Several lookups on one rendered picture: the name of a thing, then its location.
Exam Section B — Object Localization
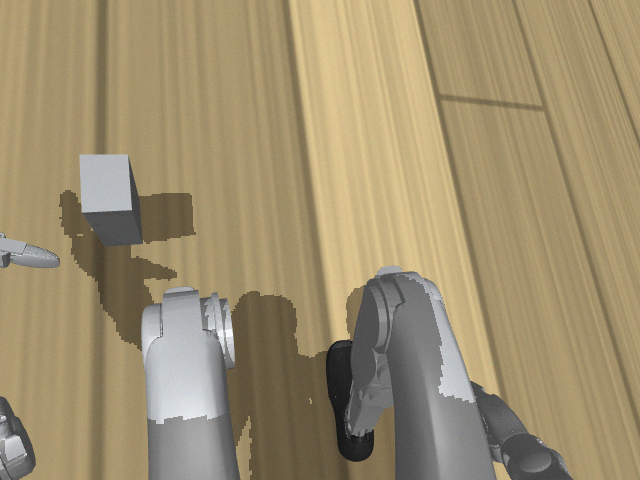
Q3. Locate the left robot arm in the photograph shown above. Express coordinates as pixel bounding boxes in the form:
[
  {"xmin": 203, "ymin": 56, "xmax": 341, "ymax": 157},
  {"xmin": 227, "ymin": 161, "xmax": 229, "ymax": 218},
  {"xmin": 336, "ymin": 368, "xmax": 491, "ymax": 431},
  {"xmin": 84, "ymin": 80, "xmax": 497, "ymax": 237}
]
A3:
[{"xmin": 0, "ymin": 396, "xmax": 36, "ymax": 480}]

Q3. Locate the right robot arm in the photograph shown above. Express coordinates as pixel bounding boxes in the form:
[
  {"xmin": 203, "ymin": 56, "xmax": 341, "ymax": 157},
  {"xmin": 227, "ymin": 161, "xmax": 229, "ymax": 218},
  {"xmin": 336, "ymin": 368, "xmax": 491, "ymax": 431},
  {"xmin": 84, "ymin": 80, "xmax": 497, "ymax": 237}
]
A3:
[{"xmin": 500, "ymin": 433, "xmax": 573, "ymax": 480}]

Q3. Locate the carton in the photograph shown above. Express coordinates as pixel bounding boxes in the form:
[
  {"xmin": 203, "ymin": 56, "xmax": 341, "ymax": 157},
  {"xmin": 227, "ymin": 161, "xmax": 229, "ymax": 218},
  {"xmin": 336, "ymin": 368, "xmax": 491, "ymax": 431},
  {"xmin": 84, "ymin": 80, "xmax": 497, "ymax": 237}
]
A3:
[{"xmin": 79, "ymin": 154, "xmax": 143, "ymax": 247}]

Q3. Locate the left robot hand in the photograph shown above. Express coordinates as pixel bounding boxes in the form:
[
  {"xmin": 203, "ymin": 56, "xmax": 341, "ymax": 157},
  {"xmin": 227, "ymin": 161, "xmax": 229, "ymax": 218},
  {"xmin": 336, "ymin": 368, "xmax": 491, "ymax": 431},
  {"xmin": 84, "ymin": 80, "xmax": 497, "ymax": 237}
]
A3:
[{"xmin": 0, "ymin": 232, "xmax": 60, "ymax": 268}]

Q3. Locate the right robot hand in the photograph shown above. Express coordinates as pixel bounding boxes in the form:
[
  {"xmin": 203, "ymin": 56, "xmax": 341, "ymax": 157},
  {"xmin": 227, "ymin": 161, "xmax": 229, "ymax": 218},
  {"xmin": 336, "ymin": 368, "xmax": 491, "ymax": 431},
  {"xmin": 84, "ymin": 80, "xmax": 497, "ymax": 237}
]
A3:
[{"xmin": 470, "ymin": 381, "xmax": 529, "ymax": 464}]

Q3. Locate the right robot foot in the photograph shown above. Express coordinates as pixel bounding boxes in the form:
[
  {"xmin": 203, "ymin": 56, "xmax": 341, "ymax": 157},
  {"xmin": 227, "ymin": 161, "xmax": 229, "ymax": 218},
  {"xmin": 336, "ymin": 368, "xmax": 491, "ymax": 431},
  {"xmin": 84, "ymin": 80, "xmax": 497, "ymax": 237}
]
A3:
[{"xmin": 326, "ymin": 340, "xmax": 374, "ymax": 462}]

